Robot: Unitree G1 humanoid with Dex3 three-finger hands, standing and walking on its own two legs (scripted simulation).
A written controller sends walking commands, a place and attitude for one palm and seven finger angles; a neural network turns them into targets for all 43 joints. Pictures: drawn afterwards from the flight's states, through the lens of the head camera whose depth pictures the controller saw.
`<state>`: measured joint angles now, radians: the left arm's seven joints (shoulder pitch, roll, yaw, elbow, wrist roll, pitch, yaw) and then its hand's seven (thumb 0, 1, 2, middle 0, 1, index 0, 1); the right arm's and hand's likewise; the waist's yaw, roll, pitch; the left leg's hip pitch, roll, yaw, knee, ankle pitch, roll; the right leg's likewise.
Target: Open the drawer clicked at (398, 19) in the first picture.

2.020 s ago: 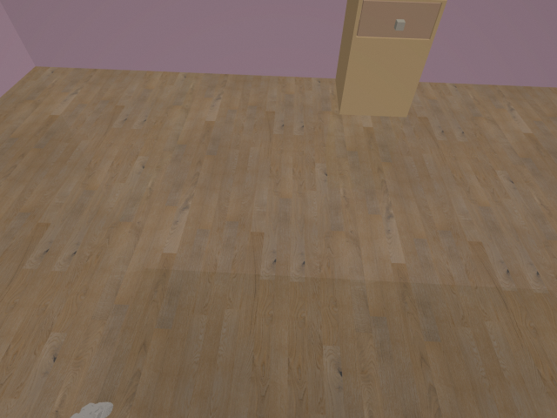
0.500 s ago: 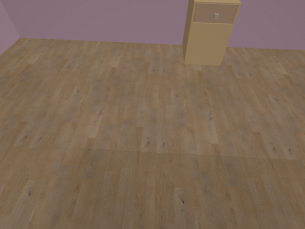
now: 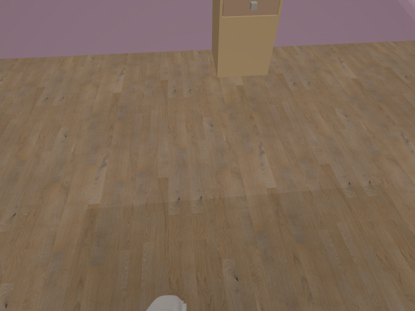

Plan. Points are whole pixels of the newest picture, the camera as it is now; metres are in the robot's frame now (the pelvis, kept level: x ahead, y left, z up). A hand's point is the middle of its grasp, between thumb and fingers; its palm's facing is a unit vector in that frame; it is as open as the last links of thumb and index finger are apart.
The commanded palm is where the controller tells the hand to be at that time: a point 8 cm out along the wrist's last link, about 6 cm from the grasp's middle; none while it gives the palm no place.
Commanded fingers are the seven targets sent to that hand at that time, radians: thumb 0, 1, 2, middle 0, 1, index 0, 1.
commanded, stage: walk to a spot facing it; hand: left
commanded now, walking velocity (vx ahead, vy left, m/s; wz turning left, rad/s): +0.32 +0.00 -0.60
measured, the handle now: (252, 4) +1.95 -0.11 -0.19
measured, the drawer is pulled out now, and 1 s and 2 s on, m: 0.00 0.00 0.00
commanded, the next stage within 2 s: none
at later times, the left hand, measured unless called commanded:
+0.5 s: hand (133, 213) +0.36 +0.24 -0.15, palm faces -0.29 -0.93 -0.23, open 7.3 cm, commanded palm none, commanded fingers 0.00 0.90 0.90 -0.20 -0.30 -0.20 -0.30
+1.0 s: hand (192, 163) +0.55 +0.11 -0.16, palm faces -0.42 -0.88 -0.23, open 7.0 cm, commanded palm none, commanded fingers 0.00 0.90 0.90 -0.20 -0.30 -0.20 -0.30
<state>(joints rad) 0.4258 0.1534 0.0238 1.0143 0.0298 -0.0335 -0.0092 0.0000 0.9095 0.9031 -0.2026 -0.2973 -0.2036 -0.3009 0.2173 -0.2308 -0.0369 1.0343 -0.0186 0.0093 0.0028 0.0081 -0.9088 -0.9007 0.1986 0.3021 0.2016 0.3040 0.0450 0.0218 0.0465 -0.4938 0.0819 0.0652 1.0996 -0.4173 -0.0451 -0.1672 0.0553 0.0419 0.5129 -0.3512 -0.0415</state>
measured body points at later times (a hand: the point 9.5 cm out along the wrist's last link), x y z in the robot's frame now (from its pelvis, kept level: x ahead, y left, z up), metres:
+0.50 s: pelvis +0.19 +0.07 +0.01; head +0.23 +0.08 +0.46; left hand +0.37 +0.29 -0.13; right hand +0.12 -0.17 -0.13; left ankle +0.18 +0.16 -0.73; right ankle +0.19 -0.08 -0.65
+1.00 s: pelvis +0.40 -0.04 +0.01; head +0.41 -0.05 +0.45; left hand +0.57 +0.15 -0.14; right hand +0.32 -0.26 -0.15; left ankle +0.51 +0.07 -0.68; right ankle +0.34 -0.11 -0.73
